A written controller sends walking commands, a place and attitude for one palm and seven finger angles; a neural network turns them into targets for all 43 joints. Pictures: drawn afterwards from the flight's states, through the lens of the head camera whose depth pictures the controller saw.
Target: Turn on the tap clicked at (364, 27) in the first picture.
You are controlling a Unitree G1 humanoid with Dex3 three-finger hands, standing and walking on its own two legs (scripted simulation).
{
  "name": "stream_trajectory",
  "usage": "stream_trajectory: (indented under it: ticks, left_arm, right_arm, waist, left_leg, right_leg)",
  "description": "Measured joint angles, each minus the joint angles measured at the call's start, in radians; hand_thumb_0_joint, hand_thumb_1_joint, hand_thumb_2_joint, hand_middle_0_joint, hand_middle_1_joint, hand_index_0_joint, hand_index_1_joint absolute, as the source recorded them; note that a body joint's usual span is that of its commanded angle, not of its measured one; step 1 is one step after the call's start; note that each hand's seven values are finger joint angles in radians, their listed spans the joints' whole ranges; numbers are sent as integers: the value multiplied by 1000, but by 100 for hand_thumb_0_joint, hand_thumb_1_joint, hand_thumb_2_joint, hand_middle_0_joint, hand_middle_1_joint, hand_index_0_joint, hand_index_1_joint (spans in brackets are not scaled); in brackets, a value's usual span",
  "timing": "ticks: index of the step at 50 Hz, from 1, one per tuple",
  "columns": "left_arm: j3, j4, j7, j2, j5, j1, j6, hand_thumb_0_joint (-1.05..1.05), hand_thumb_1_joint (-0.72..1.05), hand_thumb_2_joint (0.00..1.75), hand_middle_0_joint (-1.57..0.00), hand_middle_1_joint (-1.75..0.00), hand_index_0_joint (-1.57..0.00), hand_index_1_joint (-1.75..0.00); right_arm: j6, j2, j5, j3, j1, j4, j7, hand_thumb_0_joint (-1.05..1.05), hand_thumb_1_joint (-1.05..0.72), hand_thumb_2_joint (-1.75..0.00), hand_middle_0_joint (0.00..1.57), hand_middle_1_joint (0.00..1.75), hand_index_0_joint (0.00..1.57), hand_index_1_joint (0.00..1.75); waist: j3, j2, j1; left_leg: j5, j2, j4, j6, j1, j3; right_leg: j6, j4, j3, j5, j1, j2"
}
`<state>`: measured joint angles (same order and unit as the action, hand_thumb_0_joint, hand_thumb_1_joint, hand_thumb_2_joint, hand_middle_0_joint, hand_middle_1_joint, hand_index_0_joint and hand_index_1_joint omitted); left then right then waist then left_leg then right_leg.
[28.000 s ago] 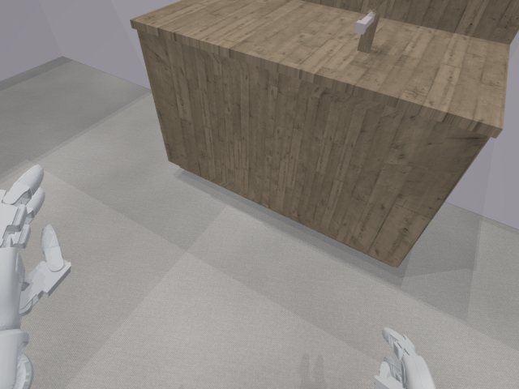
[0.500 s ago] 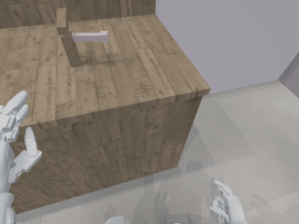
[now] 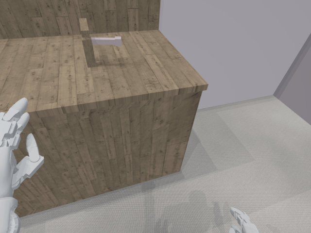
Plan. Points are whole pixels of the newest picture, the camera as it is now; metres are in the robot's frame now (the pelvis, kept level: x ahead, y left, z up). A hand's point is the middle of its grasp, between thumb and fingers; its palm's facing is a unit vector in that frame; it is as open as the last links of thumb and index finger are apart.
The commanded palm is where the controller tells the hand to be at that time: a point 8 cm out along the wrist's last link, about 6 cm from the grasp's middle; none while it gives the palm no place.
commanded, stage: stop stepping back and stand still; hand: left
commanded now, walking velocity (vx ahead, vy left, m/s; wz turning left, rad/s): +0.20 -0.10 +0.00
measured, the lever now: (118, 41) +0.77 +0.20 +0.16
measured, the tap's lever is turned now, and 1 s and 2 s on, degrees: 78 78 78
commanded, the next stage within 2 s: stand and check the lever's angle in 0.50 s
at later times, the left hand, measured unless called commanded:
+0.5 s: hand (40, 173) +0.17 +0.22 +0.18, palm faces +0.44 -0.83 -0.34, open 7.4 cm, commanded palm +0.12 +0.26 +0.19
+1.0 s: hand (40, 162) +0.20 +0.23 +0.17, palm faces +0.45 -0.82 -0.35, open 7.4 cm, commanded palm +0.14 +0.27 +0.19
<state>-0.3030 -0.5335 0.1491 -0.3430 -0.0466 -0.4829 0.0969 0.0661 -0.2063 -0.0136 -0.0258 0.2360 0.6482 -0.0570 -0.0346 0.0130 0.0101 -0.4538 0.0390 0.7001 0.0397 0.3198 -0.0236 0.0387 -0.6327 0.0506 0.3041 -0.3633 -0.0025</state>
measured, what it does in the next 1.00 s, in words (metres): steps on the spot: right foot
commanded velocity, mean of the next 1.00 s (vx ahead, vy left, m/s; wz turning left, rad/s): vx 0.05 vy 0.01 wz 0.00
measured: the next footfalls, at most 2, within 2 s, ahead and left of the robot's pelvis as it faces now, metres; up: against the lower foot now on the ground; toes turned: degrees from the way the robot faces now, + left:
right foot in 0.26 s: +0.05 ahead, -0.12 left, +0.00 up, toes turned +1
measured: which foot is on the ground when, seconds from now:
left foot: down 0.00-1.00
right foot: down 0.00-0.00, up 0.02-0.24, down 0.26-1.00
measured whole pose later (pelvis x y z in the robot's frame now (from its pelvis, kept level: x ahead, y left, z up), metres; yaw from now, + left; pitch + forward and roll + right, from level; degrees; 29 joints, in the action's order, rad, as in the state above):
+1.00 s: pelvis +0.00 -0.02 +0.02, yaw +3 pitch -2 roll -1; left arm -0.31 -0.46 0.16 -0.34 -0.06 -0.45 0.10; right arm 0.08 -0.21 -0.01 -0.01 0.16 0.61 -0.06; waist 0.03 -0.02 -0.01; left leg -0.24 0.02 0.49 -0.01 0.21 0.00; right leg 0.03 -0.45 0.04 0.22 -0.19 -0.03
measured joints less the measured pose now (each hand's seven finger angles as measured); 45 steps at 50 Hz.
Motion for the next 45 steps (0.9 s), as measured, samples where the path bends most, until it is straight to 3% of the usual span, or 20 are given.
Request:
stream_trajectory:
  ticks: [2, 4, 6, 10, 12, 13, 14, 15, 18, 22, 23, 24, 27, 29, 32, 35, 40, 42, 45]
  left_arm:
    - [-22, 5, 12, -29, 0, 21, -1, 1, 89, 90, -21, -30, -21, -31]
    - [-43, 44, 11, -54, 5, 51, -3, 1, 89, 90, -21, -30, -21, -31]
    - [-46, 77, 10, -53, 10, 71, -12, 1, 89, 90, -21, -30, -21, -31]
    - [-31, 61, 9, -22, 2, 31, -18, 2, 90, 90, -21, -30, -21, -30]
    - [-27, 35, 6, -30, 3, -1, -14, 2, 90, 90, -21, -30, -21, -30]
    - [-27, 22, 2, -36, 7, -6, -8, 1, 90, 90, -21, -30, -21, -30]
    - [-20, 17, -5, -30, 9, 3, -4, 1, 90, 90, -21, -30, -21, -30]
    - [-9, 19, -11, -17, 9, 15, 1, 1, 90, 90, -21, -30, -21, -30]
    - [3, 34, -19, 7, 4, 25, 9, 1, 89, 90, -21, -30, -21, -31]
    - [-10, 38, 3, 3, -1, 18, 5, 1, 89, 90, -21, -30, -21, -31]
    - [-11, 31, 9, 3, -2, 20, 4, 1, 89, 90, -21, -30, -21, -31]
    - [-12, 28, 14, 0, -3, 30, 4, 1, 89, 90, -21, -30, -21, -31]
    - [-29, 41, 22, -20, 0, 54, 0, 1, 89, 90, -21, -30, -21, -31]
    - [-36, 60, 23, -29, 6, 51, 0, 1, 89, 90, -21, -30, -21, -31]
    - [-33, 65, 12, -25, 10, 33, 10, 1, 90, 90, -21, -30, -21, -31]
    - [-8, 49, -1, 3, -1, 5, 20, 1, 90, 90, -21, -30, -21, -31]
    - [1, 23, 8, 11, -9, -21, 34, 1, 89, 90, -21, -30, -21, -31]
    - [-1, 42, 13, 7, -10, 0, 33, 1, 89, 90, -21, -30, -21, -31]
    - [-9, 66, 16, 7, -10, 17, 17, 1, 89, 90, -21, -30, -21, -31]
  right_arm:
    - [12, 8, 3, 7, -17, -18, -13, 1, -90, -90, 21, 30, 20, 30]
    - [21, 32, -4, 8, -16, -16, -6, 1, -91, -90, 21, 30, 20, 30]
    - [29, 45, -9, -1, -1, -8, 8, 1, -91, -90, 21, 30, 20, 30]
    - [26, 48, -2, -20, 30, -8, 19, 1, -90, -90, 21, 30, 20, 30]
    - [21, 47, 5, -22, 44, -25, 17, 1, -90, -90, 21, 30, 20, 30]
    - [18, 43, 8, -19, 43, -33, 17, 1, -90, -90, 21, 30, 20, 30]
    - [15, 32, 7, -13, 30, -26, 15, 1, -90, -90, 21, 30, 20, 30]
    - [13, 20, 7, -5, 15, -5, 15, 1, -90, -90, 21, 30, 20, 30]
    - [5, 4, 2, 11, -6, 49, 10, 1, -90, -90, 21, 30, 20, 30]
    - [7, -9, 2, 14, 0, 29, -14, 1, -91, -90, 21, 30, 20, 30]
    - [14, -21, 5, 16, 5, 12, -20, 1, -91, -90, 21, 30, 20, 30]
    - [21, -28, 7, 21, 1, 3, -25, 1, -91, -90, 21, 30, 20, 30]
    - [30, -14, 4, 26, -14, -5, -29, 1, -91, -90, 21, 30, 20, 30]
    - [40, -1, 2, 22, -8, -9, -22, 1, -91, -90, 20, 30, 20, 30]
    - [40, 3, 5, 14, -5, -11, -4, 1, -91, -90, 20, 30, 20, 30]
    - [28, 3, 4, 16, -6, 9, 13, 1, -91, -90, 21, 30, 20, 30]
    - [24, -13, 7, 12, -7, -6, 3, 1, -91, -90, 21, 30, 20, 30]
    - [15, -10, 3, 18, -24, 2, -7, 1, -91, -90, 21, 30, 20, 30]
    - [9, -9, 2, 16, -47, -7, -11, 1, -91, -90, 21, 30, 20, 30]
  waist:
    - [19, 4, 4]
    - [20, 27, 8]
    - [7, 25, 21]
    - [-5, -14, 28]
    - [-4, -22, 25]
    - [3, -21, 15]
    - [23, -32, 3]
    - [41, -47, -5]
    - [47, -38, -22]
    - [35, -3, -15]
    - [30, -15, -10]
    - [35, -20, -2]
    - [48, 0, 2]
    - [37, -1, 14]
    - [39, -33, 21]
    - [42, -41, 6]
    - [53, -49, -16]
    - [64, -42, -25]
    - [68, -38, -29]
  left_leg:
    - [126, 2, -39, -4, 0, -6]
    - [166, -9, -49, -11, -9, -20]
    - [191, -11, -97, -11, -22, -6]
    - [233, 18, -180, -32, -44, 16]
    - [182, 23, -134, -38, -14, 22]
    - [118, 22, -58, -31, 26, 20]
    - [77, 24, 54, -28, 70, 30]
    - [69, 21, 165, -28, 108, 46]
    - [92, 0, 294, -30, 152, 35]
    - [92, 2, 23, -11, 27, -22]
    - [59, 7, -66, 0, -17, -10]
    - [117, 8, -105, -2, -24, -1]
    - [198, -7, -96, -33, -27, -9]
    - [202, -14, -115, -43, -36, -1]
    - [148, -4, -53, -40, -9, 30]
    - [118, -17, 77, -37, 32, 42]
    - [207, -7, -160, -31, -67, 43]
    - [200, -13, -173, -53, -81, 41]
    - [210, -15, -189, -54, -94, 31]
  right_leg:
    - [-16, -165, -18, 112, -64, -3]
    - [-30, -375, -49, 125, -118, -11]
    - [-37, -451, -40, 96, -134, -9]
    - [-28, -171, 13, 101, -19, -3]
    - [-12, 31, 24, 88, 79, -5]
    - [5, 98, 18, 11, 97, -4]
    - [11, 99, 23, -91, 88, -10]
    - [11, 82, 32, -111, 84, -17]
    - [5, 87, 27, -87, 90, -12]
    - [2, 72, 17, -67, 79, 15]
    - [-1, 46, 24, -45, 64, 11]
    - [-6, 13, 28, -15, 50, 10]
    - [-30, -102, -16, 108, 22, 2]
    - [-38, -81, -21, 112, 39, -4]
    - [-1, 36, 5, -54, 84, -23]
    - [21, 82, 14, -52, 110, -29]
    - [8, 109, 13, -52, 129, -35]
    - [2, 116, 9, -49, 141, -28]
    - [-3, 146, -2, -64, 158, -26]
